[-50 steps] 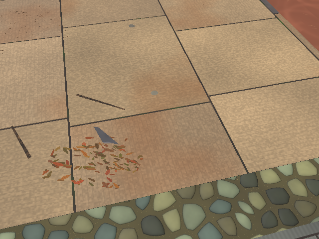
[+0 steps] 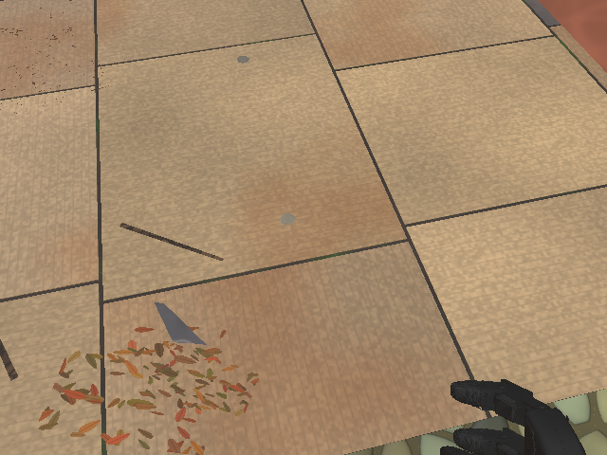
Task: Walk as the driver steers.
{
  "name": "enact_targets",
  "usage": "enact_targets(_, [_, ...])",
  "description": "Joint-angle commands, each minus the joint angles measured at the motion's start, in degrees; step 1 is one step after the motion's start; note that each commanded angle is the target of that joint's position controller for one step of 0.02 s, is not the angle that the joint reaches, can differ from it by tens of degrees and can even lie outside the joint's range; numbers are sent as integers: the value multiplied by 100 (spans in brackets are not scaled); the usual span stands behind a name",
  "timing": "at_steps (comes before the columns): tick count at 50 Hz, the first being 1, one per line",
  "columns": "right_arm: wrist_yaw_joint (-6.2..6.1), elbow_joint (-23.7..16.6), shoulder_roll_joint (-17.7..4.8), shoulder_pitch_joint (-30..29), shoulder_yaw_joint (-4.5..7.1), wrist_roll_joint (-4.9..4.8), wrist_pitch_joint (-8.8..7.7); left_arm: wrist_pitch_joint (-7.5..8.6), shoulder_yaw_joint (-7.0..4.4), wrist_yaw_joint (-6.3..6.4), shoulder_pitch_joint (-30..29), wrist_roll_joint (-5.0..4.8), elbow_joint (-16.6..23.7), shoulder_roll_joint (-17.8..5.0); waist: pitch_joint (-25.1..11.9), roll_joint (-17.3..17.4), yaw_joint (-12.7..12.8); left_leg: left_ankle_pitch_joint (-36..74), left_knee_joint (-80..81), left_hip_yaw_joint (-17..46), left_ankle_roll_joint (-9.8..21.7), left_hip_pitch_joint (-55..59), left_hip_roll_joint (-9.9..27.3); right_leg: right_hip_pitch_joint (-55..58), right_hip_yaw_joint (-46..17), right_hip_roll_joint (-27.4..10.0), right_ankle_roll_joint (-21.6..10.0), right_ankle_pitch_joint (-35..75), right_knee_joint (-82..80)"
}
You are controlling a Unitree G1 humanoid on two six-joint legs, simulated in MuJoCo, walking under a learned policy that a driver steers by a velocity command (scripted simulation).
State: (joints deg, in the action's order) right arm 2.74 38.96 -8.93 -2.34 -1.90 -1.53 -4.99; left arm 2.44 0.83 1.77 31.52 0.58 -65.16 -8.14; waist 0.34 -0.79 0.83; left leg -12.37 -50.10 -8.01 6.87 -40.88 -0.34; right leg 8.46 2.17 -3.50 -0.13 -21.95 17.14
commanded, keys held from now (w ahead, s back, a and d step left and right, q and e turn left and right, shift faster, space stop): w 0.78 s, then w+q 0.22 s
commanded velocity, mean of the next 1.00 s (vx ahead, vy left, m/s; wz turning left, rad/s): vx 0.49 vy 0.00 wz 0.05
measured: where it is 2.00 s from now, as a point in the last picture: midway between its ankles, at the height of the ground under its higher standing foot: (287, 221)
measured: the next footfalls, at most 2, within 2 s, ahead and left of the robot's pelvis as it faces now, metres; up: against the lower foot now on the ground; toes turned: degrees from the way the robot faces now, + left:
right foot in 0.56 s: +0.47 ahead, -0.15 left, +0.06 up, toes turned -3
left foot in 1.14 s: +0.79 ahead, +0.09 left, +0.06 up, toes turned +11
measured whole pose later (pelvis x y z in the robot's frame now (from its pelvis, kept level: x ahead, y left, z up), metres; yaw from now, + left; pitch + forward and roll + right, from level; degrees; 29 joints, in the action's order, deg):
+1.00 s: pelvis +0.54 -0.06 +0.07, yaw +5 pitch +2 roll -2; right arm 1.2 49.6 -13.1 4.9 3.4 -1.3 -3.7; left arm 5.5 -3.1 0.5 20.6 0.4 -56.2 -12.9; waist -0.5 2.5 3.3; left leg 4.9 -38.1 1.4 2.7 -39.9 5.3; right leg 3.3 7.7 3.3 -2.6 -14.9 9.4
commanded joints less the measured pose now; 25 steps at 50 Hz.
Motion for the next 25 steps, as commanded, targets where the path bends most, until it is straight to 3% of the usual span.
enact_targets(1, [-33, 718, -1883, 2936, 707, 161, 90, 215, -12, -128, 364, 61, 529, -117, -2396, 1594, -1047, -1050, 2689, 5146, 1697, 5579, 2092, -3562, -606, 841, -236, 926, 5523])
enact_targets(2, [-117, 843, -1417, 2878, 570, 218, 71, 473, -187, -298, 58, 31, 552, -547, -2203, 1385, -999, -868, 3552, 6133, 1509, 5330, 2206, -4230, -1596, 894, -316, -63, 7166])
enact_targets(3, [-96, 893, -1071, 2228, 465, 160, 23, 532, -262, -359, -498, -193, 861, -689, -1001, 1052, -642, -766, 3443, 5013, 1177, 4309, 2156, -4814, -1354, 632, -403, 49, 7573])
enact_targets(4, [-24, 973, -735, 1871, 387, 141, -48, 510, -241, -318, -1048, -227, 1135, -650, -480, 333, -460, -479, 3393, 3968, 856, 3423, 1953, -4830, -971, 292, -543, 291, 7611])
enact_targets(5, [57, 1094, -498, 1566, 329, 181, -114, 443, -254, -240, -1316, -225, 1293, -591, -140, 24, -182, -6, 3506, 3014, 623, 2624, 1688, -4670, -858, 5, -626, 649, 7288])
enact_targets(6, [97, 1206, -310, 1415, 293, 255, -163, 321, -265, -183, -1201, -248, 1349, -562, -128, 157, 66, 43, 3612, 2383, 465, 2211, 1411, -4344, -885, -166, -731, 872, 7044])
enact_targets(7, [97, 1272, -341, 1359, 318, 240, -176, 231, -244, -139, -1023, -271, 1343, -514, -45, 283, 193, 32, 3778, 1951, 470, 2043, 1202, -4203, -837, -229, -726, 911, 6581])
enact_targets(9, [24, 1425, -465, 1545, 324, 206, -225, 142, -288, -95, -1024, -240, 1355, -655, 106, 355, 270, 243, 4130, 1609, 547, 2035, 1060, -4289, -695, -332, -653, 990, 5939])
enact_targets(13, [-191, 1618, -936, 2155, 428, 192, -222, 181, -322, -118, -2024, -68, 1690, -807, 243, 292, 39, 806, 4444, 1402, 642, 2632, 1122, -5147, -480, -544, -242, 1909, 4529])
enact_targets(16, [-313, 1624, -1131, 2434, 480, 142, -169, 241, -308, -148, -2732, -125, 1879, -746, 207, 318, -220, 888, 4508, 1255, 551, 3052, 1140, -5062, -344, -446, -39, 2515, 3070])
enact_targets(21, [-327, 1754, -1265, 2880, 566, 57, -73, 285, -305, -274, -3595, -207, 2063, -775, 422, 438, -571, 832, 4326, 1073, 461, 3850, 1340, -4811, -130, -192, 24, 2547, 1693])
enact_targets(23, [-329, 1817, -1264, 2953, 603, 46, -20, 318, -305, -348, -3740, -221, 2140, -805, 490, 515, -583, 920, 4127, 1094, 413, 4216, 1497, -4767, -147, -162, -112, 2265, 1384])
enact_targets(25, [-339, 1818, -1332, 2844, 659, 39, 27, 364, -357, -396, -3565, -212, 2144, -952, 412, 619, -407, 1456, 3796, 1132, 326, 4463, 1621, -4404, -100, -62, -309, 1849, 1157])
Velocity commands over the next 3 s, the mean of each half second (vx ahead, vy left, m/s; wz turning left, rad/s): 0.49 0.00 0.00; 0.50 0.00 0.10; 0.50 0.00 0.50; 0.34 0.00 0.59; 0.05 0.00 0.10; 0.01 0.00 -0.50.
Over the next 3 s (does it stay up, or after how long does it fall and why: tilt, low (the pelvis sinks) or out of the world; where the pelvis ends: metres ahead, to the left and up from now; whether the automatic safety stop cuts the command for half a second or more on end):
stays up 1.07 0.13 0.07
